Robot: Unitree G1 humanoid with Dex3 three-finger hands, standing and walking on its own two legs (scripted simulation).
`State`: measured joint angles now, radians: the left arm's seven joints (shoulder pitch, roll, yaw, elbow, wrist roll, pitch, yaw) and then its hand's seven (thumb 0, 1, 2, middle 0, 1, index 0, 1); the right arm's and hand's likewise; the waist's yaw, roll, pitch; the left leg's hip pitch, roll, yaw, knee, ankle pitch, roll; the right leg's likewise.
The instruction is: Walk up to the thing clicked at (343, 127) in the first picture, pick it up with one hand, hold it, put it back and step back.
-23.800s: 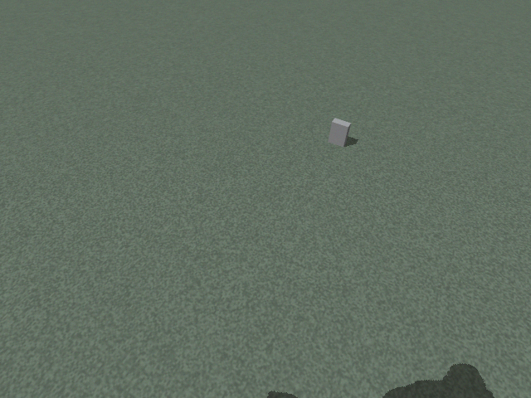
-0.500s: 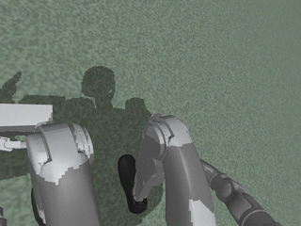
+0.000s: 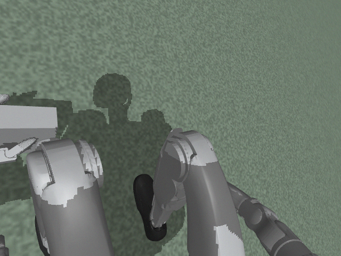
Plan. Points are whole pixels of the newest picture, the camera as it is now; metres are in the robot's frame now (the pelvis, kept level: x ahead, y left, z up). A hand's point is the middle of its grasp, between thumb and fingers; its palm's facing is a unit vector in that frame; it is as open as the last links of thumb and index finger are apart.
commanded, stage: close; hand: left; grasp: from the side
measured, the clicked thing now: (26, 131) +0.38 +0.22 -0.20
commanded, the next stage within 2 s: settle in 0.20 s
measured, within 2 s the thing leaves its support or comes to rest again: leaves its support in 0.46 s
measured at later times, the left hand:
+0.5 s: hand (5, 138) +0.35 +0.25 -0.16, palm faces +0.17 -0.99 -0.01, open 9.1 cm
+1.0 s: hand out of the picture +0.34 +0.27 -0.05, palm faces +0.16 -0.98 -0.07, open 9.2 cm
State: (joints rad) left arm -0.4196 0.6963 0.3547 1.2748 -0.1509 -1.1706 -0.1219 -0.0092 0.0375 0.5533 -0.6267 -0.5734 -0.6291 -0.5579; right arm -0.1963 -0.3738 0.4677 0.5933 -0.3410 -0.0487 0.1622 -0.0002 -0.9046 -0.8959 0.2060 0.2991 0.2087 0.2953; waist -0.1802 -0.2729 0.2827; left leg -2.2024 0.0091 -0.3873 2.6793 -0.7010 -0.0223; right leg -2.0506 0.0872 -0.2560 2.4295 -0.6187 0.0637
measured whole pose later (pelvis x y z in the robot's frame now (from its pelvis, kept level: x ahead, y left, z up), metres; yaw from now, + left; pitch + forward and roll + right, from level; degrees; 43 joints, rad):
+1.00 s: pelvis +0.01 -0.01 +0.03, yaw +4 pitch +21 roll -12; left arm -0.29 0.52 0.23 0.73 -0.16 -0.81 -0.16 0.02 -0.36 0.92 -0.93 -1.12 -0.88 -1.09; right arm -0.08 -0.33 0.21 0.61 -0.17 0.00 0.15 0.00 -0.93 -0.90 0.20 0.30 0.21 0.30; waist -0.09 -0.10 0.04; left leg -2.25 0.01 -0.26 2.53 -0.69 -0.02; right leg -2.12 0.04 -0.17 2.38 -0.66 0.04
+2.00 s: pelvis +0.03 -0.02 +0.10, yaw +11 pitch +32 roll -5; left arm -0.29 0.36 0.27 0.57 -0.19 -0.57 -0.29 0.02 -0.39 1.01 -0.88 -1.20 -0.84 -1.17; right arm 0.02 -0.29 0.02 0.63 -0.03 -0.03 0.06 0.01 -0.91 -0.90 0.20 0.30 0.20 0.30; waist -0.04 -0.01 -0.14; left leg -2.14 0.03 -0.11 2.27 -0.70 -0.03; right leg -2.08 0.01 -0.06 2.23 -0.71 0.01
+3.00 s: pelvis +0.04 -0.01 +0.22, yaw +13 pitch +31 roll -4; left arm -0.10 0.31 0.19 0.20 -0.22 -0.34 -0.24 0.02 -0.40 1.03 -0.89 -1.20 -0.85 -1.16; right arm 0.08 -0.27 -0.02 0.58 0.05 -0.04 -0.01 0.01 -0.90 -0.89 0.20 0.30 0.21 0.29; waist -0.01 0.03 -0.19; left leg -1.75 0.03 -0.07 1.87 -0.67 -0.02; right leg -1.70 0.00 -0.04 1.84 -0.68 0.01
